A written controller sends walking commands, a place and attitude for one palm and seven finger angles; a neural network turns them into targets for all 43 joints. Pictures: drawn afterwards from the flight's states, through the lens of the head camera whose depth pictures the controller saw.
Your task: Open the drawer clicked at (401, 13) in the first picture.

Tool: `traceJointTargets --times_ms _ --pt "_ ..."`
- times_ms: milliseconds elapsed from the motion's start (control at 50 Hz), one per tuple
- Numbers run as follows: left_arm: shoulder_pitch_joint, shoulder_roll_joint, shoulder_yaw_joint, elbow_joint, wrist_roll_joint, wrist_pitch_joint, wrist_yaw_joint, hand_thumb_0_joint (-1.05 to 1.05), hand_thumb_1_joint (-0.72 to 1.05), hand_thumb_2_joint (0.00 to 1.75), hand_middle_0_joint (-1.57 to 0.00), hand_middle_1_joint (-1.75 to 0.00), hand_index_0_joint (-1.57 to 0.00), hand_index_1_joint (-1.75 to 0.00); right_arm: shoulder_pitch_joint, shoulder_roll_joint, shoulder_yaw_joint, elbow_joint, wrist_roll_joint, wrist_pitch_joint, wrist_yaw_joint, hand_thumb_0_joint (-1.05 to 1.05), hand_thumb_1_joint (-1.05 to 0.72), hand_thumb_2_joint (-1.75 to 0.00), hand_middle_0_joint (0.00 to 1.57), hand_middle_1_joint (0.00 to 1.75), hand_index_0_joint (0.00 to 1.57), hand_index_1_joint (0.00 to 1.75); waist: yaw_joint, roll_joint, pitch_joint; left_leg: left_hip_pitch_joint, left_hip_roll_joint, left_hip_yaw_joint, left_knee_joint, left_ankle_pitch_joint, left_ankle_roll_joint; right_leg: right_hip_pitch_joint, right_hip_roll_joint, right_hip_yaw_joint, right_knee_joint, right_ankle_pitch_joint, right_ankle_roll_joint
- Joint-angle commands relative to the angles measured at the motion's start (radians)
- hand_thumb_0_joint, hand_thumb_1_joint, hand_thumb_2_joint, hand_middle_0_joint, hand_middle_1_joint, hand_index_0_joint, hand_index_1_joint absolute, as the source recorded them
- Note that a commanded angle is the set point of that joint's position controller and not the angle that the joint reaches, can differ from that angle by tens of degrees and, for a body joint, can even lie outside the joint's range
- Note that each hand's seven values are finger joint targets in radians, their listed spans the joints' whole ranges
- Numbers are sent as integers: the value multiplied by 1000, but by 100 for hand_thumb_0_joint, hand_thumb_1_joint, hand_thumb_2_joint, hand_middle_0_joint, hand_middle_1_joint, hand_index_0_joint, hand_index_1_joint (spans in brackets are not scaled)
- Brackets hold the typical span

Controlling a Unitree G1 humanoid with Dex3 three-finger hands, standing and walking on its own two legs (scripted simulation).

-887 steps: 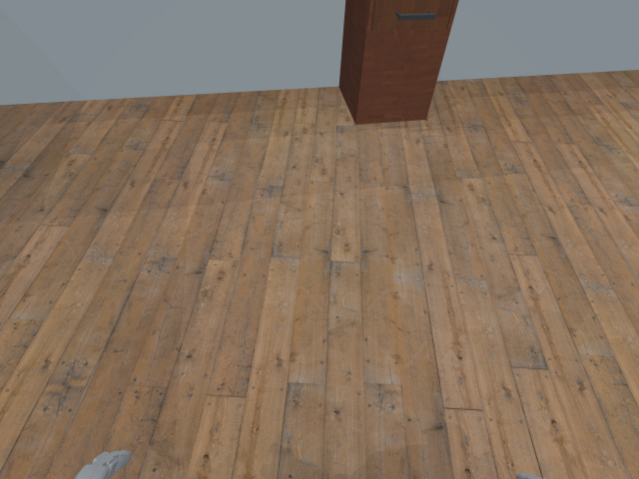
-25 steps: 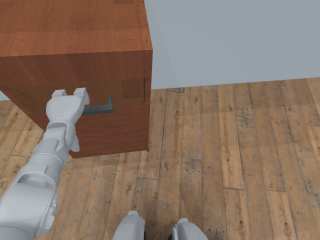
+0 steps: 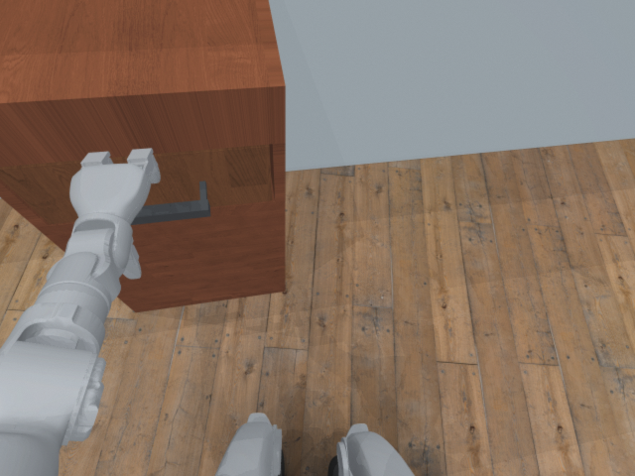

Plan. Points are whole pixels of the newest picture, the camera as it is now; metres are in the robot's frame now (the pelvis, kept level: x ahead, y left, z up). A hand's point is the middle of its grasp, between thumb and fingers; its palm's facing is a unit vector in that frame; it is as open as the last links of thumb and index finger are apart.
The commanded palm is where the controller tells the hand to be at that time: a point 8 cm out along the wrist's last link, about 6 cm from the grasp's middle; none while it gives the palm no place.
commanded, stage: move the hooked fingers above the handle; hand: left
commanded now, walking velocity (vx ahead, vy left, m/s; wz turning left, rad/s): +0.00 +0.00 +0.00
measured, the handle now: (152, 203) +0.52 +0.25 -0.09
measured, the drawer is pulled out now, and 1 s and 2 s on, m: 0.00 0.00 0.00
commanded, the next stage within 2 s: lower the fingers behind the handle in 1.72 s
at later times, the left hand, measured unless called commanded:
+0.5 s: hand (133, 219) +0.46 +0.25 -0.04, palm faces -0.14 -0.05 -0.99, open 13.8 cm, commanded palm +0.47 +0.23 +0.02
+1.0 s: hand (139, 219) +0.46 +0.24 -0.03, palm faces -0.12 -0.06 -0.99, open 13.8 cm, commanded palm +0.45 +0.23 +0.02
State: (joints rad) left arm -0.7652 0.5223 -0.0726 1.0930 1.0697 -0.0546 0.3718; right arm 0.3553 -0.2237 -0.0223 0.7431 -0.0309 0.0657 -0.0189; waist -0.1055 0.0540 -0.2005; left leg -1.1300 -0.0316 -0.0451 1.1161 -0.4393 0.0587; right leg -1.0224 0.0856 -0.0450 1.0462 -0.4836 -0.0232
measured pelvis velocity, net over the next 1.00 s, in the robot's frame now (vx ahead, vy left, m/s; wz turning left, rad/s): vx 0.01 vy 0.00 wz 0.00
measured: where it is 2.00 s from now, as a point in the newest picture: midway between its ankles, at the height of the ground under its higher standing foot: outside the picture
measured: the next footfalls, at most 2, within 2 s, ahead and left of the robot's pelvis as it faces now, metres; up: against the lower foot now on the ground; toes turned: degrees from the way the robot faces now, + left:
none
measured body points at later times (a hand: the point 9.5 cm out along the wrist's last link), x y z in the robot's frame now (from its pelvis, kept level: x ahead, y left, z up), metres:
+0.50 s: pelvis +0.01 +0.00 +0.00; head +0.14 +0.02 +0.43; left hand +0.46 +0.25 +0.02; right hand +0.04 -0.27 -0.13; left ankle +0.03 +0.08 -0.65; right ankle +0.00 -0.11 -0.65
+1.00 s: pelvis +0.01 +0.00 +0.00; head +0.13 +0.02 +0.44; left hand +0.46 +0.24 +0.02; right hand +0.03 -0.27 -0.12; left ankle +0.03 +0.08 -0.65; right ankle +0.00 -0.11 -0.65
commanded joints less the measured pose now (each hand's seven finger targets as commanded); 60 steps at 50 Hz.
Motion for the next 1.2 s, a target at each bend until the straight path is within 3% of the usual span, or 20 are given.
traceJointTargets --times_ms 0,40,140,200,260,340,380,460,520,560,640,720,780,840,860,940,1040,1080,1140,1180 --pt "-350 83 49 -98 28 -44 73 0 -50 30 -30 -120 -30 -120 113 -188 -67 -53 -11 -11 -4 0 -90 -90 20 30 20 30 -65 103 -305 460 54 -69 -101 226 -26 -128 -1 -12 -99 133 -35" --pt "-318 171 138 -62 32 -12 117 0 -50 30 -30 -120 -30 -120 110 -197 -60 -66 -15 4 8 0 -90 -90 20 30 20 30 -25 131 -324 429 48 -52 -96 280 -29 -93 0 -15 -83 157 -43" --pt "-292 380 289 -144 70 70 219 0 -50 30 -30 -120 -30 -120 71 -207 -45 -131 -22 43 21 0 -90 -90 20 30 20 30 44 95 -515 371 31 3 -60 380 -13 121 2 13 -47 312 -29" --pt "-288 355 250 -138 69 126 226 0 -50 30 -30 -120 -30 -120 69 -206 -46 -138 -8 45 23 0 -90 -90 20 30 20 30 25 67 -510 368 29 18 -81 354 -7 181 1 18 -82 333 -13" --pt "-330 334 223 -185 26 115 176 0 -50 30 -30 -120 -30 -120 83 -209 -55 -132 3 33 12 0 -90 -90 20 30 20 30 -9 41 -570 423 32 13 -92 342 -4 216 -2 28 -108 339 0" --pt "-442 130 43 -247 -15 29 83 0 -50 30 -30 -120 -30 -120 99 -194 -70 -88 5 -3 -6 0 -90 -90 20 30 20 30 -101 64 -491 499 44 -8 -92 298 1 104 -4 27 -146 269 2" --pt "-435 71 -2 -248 -15 -19 52 0 -50 30 -30 -120 -30 -120 110 -191 -76 -62 -2 -16 -11 0 -90 -90 20 30 20 30 -105 92 -439 532 49 -26 -87 285 -5 19 -1 18 -142 221 -6" --pt "-415 65 7 -220 12 -71 53 0 -50 30 -30 -120 -30 -120 109 -181 -76 -45 -8 -13 -10 0 -90 -90 20 30 20 30 -87 132 -386 526 48 -47 -79 313 -16 -74 0 5 -114 201 -23" --pt "-362 158 115 -129 44 -43 121 0 -50 30 -30 -120 -30 -120 106 -188 -67 -59 -14 4 2 0 -90 -90 20 30 20 30 -47 127 -349 457 46 -44 -73 319 -22 -82 3 -8 -88 193 -34" --pt "-315 271 218 -119 56 -7 172 0 -50 30 -30 -120 -30 -120 98 -197 -57 -84 -18 23 11 0 -90 -90 20 30 20 30 3 149 -421 443 40 -30 -63 393 -25 -24 3 -5 -59 244 -36" --pt "-280 337 274 -155 68 84 242 0 -50 30 -30 -120 -30 -120 72 -200 -50 -124 -24 47 24 0 -90 -90 20 30 20 30 35 85 -530 426 31 -2 -55 470 -18 134 3 5 -43 387 -23" --pt "-282 320 238 -187 42 129 214 0 -50 30 -30 -120 -30 -120 71 -202 -54 -134 -5 46 23 0 -90 -90 20 30 20 30 18 52 -551 438 29 17 -90 406 -10 227 0 17 -94 396 -7" --pt "-309 251 175 -214 2 95 147 0 -50 30 -30 -120 -30 -120 92 -202 -66 -114 2 30 9 0 -90 -90 20 30 20 30 -28 24 -552 486 35 12 -99 382 -3 228 0 26 -128 384 2" --pt "-400 66 15 -256 -14 29 82 0 -50 30 -30 -120 -30 -120 94 -186 -76 -83 4 7 -2 0 -90 -90 20 30 20 30 -96 45 -447 533 47 -16 -113 317 -2 100 -2 18 -162 272 -1" --pt "-403 54 1 -258 -12 1 69 0 -50 30 -30 -120 -30 -120 96 -187 -80 -68 4 1 -4 0 -90 -90 20 30 20 30 -96 60 -426 545 49 -22 -110 307 -4 57 -2 17 -161 246 -2" --pt "-388 53 10 -228 10 -56 65 0 -50 30 -30 -120 -30 -120 99 -180 -77 -50 -6 -3 -7 0 -90 -90 20 30 20 30 -77 125 -345 534 49 -43 -111 293 -16 -42 -2 4 -138 193 -25" --pt "-276 248 220 -156 51 -22 174 0 -50 30 -30 -120 -30 -120 83 -193 -64 -77 -19 27 14 0 -90 -90 20 30 20 30 19 145 -399 460 41 -28 -87 378 -25 0 4 -5 -77 235 -39" --pt "-233 277 249 -151 63 21 223 0 -50 30 -30 -120 -30 -120 69 -195 -57 -107 -23 41 24 0 -90 -90 20 30 20 30 43 137 -438 437 36 -12 -78 399 -25 47 6 -3 -61 267 -36" --pt "-216 308 270 -179 68 78 255 0 -50 30 -30 -120 -30 -120 50 -196 -54 -134 -21 48 32 0 -90 -90 20 30 20 30 56 88 -516 427 31 2 -79 421 -20 147 6 5 -56 343 -25" --pt "-222 301 247 -188 55 106 240 0 -50 30 -30 -120 -30 -120 60 -201 -58 -136 -11 48 32 0 -90 -90 20 30 20 30 41 71 -529 441 31 10 -91 405 -17 187 5 7 -77 358 -15"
